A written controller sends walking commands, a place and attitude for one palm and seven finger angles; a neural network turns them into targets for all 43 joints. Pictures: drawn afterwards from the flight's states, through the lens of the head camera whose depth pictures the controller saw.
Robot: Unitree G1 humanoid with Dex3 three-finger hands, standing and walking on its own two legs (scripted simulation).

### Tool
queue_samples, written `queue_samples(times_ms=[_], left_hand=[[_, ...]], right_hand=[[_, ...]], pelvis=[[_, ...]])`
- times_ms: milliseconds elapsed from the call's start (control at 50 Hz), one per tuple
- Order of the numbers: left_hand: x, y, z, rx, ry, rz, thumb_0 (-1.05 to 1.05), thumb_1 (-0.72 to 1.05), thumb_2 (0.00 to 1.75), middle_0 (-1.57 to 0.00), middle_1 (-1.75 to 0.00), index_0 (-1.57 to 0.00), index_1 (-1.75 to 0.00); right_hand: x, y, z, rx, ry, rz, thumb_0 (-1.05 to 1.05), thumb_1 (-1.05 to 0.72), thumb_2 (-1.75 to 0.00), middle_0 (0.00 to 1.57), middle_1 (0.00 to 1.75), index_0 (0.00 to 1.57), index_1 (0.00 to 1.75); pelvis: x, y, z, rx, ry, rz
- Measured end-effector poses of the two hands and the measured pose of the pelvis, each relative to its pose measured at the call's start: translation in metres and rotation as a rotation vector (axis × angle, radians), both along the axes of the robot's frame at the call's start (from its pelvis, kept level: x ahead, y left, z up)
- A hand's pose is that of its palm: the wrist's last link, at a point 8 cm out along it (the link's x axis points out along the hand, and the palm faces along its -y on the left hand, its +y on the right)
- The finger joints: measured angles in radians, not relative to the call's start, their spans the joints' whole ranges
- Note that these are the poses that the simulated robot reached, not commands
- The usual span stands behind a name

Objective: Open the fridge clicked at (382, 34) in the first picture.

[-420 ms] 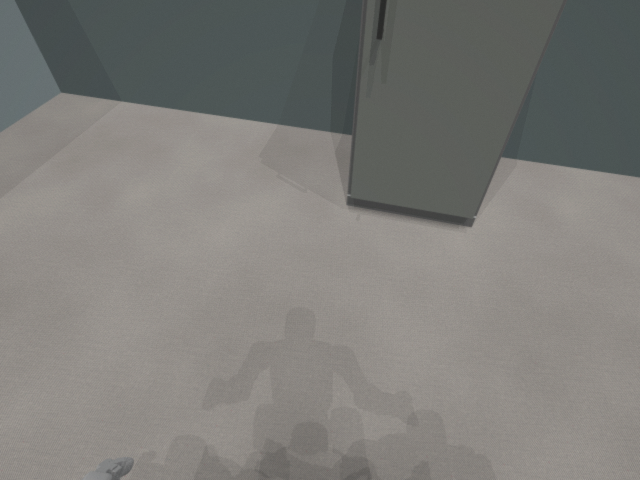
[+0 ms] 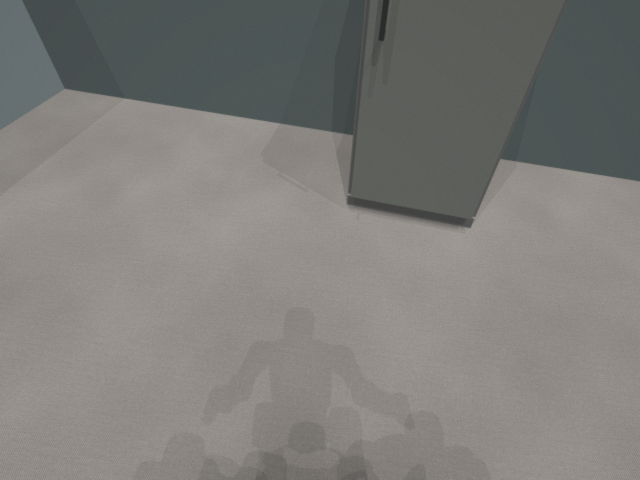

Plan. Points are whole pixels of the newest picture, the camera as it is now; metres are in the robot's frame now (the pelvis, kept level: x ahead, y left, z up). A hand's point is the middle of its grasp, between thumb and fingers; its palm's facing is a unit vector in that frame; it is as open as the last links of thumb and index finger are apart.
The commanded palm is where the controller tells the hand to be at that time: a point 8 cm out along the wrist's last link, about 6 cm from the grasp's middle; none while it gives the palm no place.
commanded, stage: stand and wait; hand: left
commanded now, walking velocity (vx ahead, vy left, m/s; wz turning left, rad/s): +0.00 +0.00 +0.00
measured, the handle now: out of the picture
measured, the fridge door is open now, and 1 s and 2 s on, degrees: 0 0 0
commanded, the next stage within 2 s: look at it before walking up in 0.40 s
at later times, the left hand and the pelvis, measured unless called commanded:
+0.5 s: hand out of the picture +0.07 +0.25 -0.15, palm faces -0.03 -0.94 -0.34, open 7.4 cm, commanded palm none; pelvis -0.01 +0.00 +0.00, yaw +0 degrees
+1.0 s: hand out of the picture +0.07 +0.24 -0.15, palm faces -0.03 -0.94 -0.34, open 7.4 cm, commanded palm none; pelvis +0.00 +0.00 +0.00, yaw +0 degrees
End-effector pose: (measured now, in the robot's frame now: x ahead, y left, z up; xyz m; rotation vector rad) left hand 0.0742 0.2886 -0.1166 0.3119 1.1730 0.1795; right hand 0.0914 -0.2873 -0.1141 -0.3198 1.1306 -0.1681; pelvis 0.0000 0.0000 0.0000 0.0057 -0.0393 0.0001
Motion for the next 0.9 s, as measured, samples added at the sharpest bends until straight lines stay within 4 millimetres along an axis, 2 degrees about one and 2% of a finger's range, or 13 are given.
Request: queue_samples(times_ms=[160, 320, 600, 900], left_hand=[[-0.018, 0.004, 0.000, 0.010, 0.042, 0.015, 0.01, 0.91, 0.90, -0.20, -0.30, -0.20, -0.30], [-0.020, 0.004, 0.001, 0.014, 0.046, 0.014, 0.00, 0.91, 0.90, -0.20, -0.30, -0.20, -0.30], [-0.011, 0.000, 0.003, 0.009, 0.021, 0.003, 0.00, 0.91, 0.90, -0.20, -0.30, -0.20, -0.30], [-0.010, 0.000, 0.003, 0.009, 0.034, 0.007, 0.00, 0.91, 0.90, -0.20, -0.30, -0.20, -0.30]], right_hand=[[-0.024, -0.007, -0.003, -0.007, 0.061, -0.022, 0.01, -0.90, -0.90, 0.21, 0.30, 0.20, 0.30], [-0.036, -0.008, -0.005, -0.003, 0.084, -0.033, 0.01, -0.90, -0.90, 0.21, 0.30, 0.20, 0.30], [-0.032, -0.007, -0.004, 0.004, 0.071, -0.031, 0.01, -0.90, -0.90, 0.21, 0.30, 0.20, 0.30], [-0.024, -0.009, -0.002, -0.002, 0.066, -0.029, 0.01, -0.90, -0.90, 0.21, 0.30, 0.20, 0.30]], pelvis=[[-0.005, -0.001, 0.001, -0.001, -0.003, 0.001], [-0.008, -0.002, 0.002, -0.001, -0.003, 0.000], [-0.009, -0.003, 0.003, -0.001, -0.001, -0.001], [-0.004, -0.004, 0.004, -0.001, 0.000, -0.003]])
